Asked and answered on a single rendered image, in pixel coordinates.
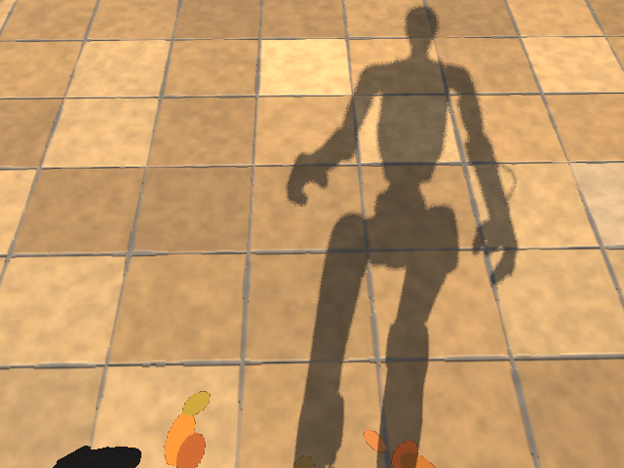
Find left robot hand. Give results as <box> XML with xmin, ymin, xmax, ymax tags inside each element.
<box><xmin>53</xmin><ymin>446</ymin><xmax>141</xmax><ymax>468</ymax></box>

